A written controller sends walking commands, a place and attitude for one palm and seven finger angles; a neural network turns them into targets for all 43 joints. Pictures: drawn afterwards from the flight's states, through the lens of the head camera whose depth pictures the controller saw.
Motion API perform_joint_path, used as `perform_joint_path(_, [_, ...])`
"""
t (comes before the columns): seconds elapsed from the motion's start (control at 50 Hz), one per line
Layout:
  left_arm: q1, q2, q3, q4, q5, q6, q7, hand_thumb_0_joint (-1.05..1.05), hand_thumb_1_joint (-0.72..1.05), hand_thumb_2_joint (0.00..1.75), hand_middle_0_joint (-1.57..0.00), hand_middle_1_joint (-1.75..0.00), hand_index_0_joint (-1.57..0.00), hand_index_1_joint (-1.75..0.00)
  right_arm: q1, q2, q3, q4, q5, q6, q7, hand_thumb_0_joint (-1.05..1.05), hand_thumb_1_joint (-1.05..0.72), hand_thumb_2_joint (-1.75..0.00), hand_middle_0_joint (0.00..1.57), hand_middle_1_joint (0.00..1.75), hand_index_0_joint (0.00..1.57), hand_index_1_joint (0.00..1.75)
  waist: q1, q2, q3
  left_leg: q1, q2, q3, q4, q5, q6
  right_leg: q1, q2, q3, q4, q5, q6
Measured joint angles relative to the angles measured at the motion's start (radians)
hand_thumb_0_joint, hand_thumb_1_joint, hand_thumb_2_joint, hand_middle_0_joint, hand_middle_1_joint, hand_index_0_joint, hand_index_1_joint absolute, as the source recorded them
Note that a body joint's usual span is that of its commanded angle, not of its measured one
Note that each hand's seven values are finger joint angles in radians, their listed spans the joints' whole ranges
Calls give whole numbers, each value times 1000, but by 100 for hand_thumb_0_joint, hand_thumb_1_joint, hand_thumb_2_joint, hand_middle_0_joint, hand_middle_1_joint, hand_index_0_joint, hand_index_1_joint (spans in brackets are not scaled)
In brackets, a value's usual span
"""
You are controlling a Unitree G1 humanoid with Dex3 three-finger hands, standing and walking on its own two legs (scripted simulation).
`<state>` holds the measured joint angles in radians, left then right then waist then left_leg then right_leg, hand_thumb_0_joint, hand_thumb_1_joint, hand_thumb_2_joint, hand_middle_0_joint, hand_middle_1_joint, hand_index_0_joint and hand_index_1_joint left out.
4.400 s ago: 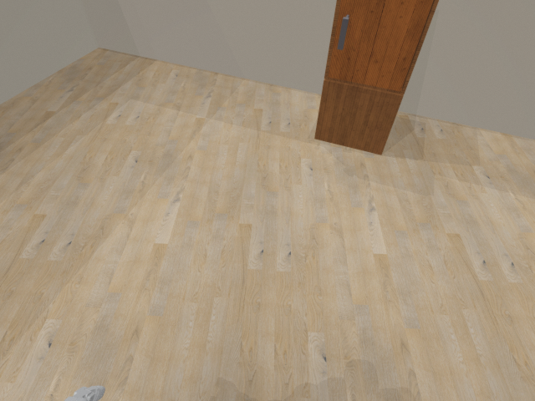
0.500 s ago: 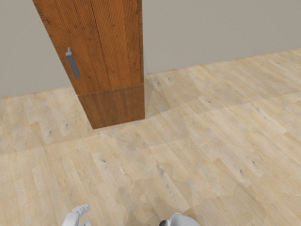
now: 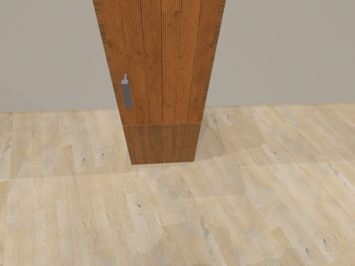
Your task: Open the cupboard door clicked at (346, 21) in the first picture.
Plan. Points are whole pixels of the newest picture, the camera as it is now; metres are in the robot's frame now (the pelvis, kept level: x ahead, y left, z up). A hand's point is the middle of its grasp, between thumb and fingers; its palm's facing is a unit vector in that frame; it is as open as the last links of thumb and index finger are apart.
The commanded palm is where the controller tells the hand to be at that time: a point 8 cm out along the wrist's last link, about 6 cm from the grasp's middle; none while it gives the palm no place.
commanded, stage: take the last steps up to it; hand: left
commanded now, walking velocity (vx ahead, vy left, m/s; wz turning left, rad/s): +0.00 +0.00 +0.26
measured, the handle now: (127, 91) +0.74 +0.25 -0.11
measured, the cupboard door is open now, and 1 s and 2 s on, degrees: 0 0 0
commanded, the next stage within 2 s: come to a stop and stand still in 0.84 s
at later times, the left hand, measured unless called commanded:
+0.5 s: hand out of the picture -0.04 +0.15 -0.18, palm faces +0.20 -0.97 -0.13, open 7.4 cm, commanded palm none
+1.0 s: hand (123, 216) +0.27 +0.17 -0.16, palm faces +0.10 -0.97 -0.23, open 7.3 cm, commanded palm none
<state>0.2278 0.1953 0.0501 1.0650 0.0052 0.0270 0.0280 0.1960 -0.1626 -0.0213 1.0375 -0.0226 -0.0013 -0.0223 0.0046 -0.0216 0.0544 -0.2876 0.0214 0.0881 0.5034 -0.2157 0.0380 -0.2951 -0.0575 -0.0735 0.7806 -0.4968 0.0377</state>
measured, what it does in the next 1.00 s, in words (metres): walks ahead: right foot, then left foot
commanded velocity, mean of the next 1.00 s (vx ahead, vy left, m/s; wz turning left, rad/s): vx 0.20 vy -0.02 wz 0.02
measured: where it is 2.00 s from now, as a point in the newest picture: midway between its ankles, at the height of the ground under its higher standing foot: outside the picture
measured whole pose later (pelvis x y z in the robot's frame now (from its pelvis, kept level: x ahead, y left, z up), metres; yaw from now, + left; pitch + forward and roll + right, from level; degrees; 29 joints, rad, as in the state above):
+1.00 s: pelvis +0.22 -0.02 +0.00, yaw +4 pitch +0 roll +0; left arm 0.20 0.15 0.05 1.04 0.02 -0.05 0.03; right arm 0.28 -0.17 -0.05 1.11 -0.02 0.00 -0.01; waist -0.03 0.03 0.05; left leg -0.41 0.09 0.07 1.03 -0.40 -0.01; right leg -0.23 -0.04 -0.15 0.49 -0.25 -0.04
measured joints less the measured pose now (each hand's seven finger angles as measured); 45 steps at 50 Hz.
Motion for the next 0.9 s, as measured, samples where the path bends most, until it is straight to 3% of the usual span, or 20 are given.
perform_joint_path(0.08, [7,3,0,5,-1,1,2,1,91,90,-20,-30,-20,-30,-13,-10,-6,3,3,6,4,0,-93,-90,20,30,20,30,-4,19,11,8,-8,-12,-32,22,-8,4,-5,24,-47,23,9])
perform_joint_path(0.14, [21,5,-5,8,4,-16,2,1,91,90,-20,-30,-20,-30,-7,-13,-10,12,8,11,9,0,-92,-90,20,30,20,30,-3,24,0,2,-15,-21,-7,11,-24,70,-9,22,-223,124,6])
perform_joint_path(0.24, [79,-26,-13,14,18,-40,-2,0,91,90,-20,-30,-20,-30,24,-29,-22,34,4,41,29,0,-92,-90,20,30,20,30,12,49,-41,-59,4,-36,225,-179,-36,125,3,-10,-283,184,-34])
perform_joint_path(0.32, [133,-49,-17,31,24,-58,-8,0,90,90,-20,-30,-20,-30,29,-33,-34,27,2,32,44,0,-92,-90,20,30,20,30,15,29,-50,-113,29,-13,358,-162,-40,170,-8,-23,-356,204,-31])
perform_joint_path(0.38, [159,-62,-18,49,26,-64,-13,0,90,90,-20,-30,-20,-30,28,-33,-36,18,4,21,47,0,-91,-90,20,30,20,30,18,18,-43,-106,45,2,291,-150,-43,193,-15,-42,-379,199,-22])
perform_joint_path(0.46, [193,-71,-15,73,19,-63,-17,0,90,90,-20,-30,-20,-30,21,-28,-29,10,4,-4,43,0,-91,-90,20,30,20,30,30,9,-28,-26,50,31,85,-87,-42,198,-22,-57,-333,146,2])
perform_joint_path(0.5, [202,-70,-12,87,13,-51,-21,0,90,90,-20,-30,-20,-30,14,-17,-27,8,-1,-29,35,0,-91,-90,20,30,20,30,27,-8,-19,-6,41,41,62,-84,-27,152,-37,-44,-204,79,-2])
perform_joint_path(0.54, [189,-64,-10,99,15,-31,-23,1,90,90,-20,-30,-20,-30,16,2,-22,3,-5,-45,26,0,-91,-90,20,30,20,30,21,-22,-8,9,39,61,80,-99,-22,56,-32,-13,29,15,-21])
perform_joint_path(0.6, [143,-51,-1,95,18,-22,-31,1,90,90,-20,-30,-20,-30,47,17,-22,5,-5,-58,5,0,-93,-90,20,30,20,30,-1,-22,-1,71,34,72,13,-86,-26,-75,-29,-9,242,59,-31])
perform_joint_path(0.66, [80,-37,7,61,18,-27,-35,1,91,90,-20,-30,-20,-30,91,21,-17,33,-3,-59,0,0,-93,-90,20,30,20,30,-12,-11,1,132,28,72,-65,-70,-29,-141,-39,-18,201,114,-24])
perform_joint_path(0.76, [-23,-14,17,-3,16,-38,-34,1,92,90,-20,-30,-20,-30,149,27,-19,84,-6,-40,6,0,-92,-90,20,30,20,30,-30,14,9,200,33,71,-90,-104,-55,-142,-42,-30,-38,183,-22])
perform_joint_path(0.82, [-54,2,19,-32,18,-59,-36,1,92,90,-20,-30,-20,-30,181,27,-22,105,-4,-26,11,0,-91,-90,20,30,20,30,-36,27,8,210,50,70,-5,-185,-80,-75,-26,-47,-191,268,-34])
perform_joint_path(0.86, [-72,-2,18,-39,19,-81,-30,1,92,90,-20,-30,-20,-30,180,20,-22,117,4,-13,15,0,-91,-90,20,30,20,30,-38,53,16,145,76,35,193,-272,-56,-70,-9,-67,-145,258,-60])
perform_joint_path(0.9, [-71,-10,11,-45,14,-91,-24,0,92,90,-20,-30,-20,-30,161,14,-23,119,8,2,18,0,-91,-90,20,30,20,30,-32,59,15,42,63,-14,436,-302,-38,-42,1,-76,-146,217,-76])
